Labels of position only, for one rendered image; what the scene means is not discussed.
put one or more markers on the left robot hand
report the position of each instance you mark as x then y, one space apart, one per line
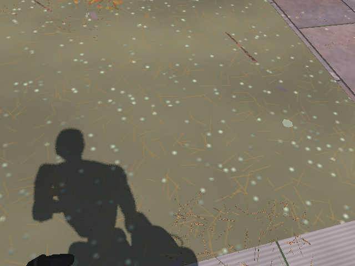
52 260

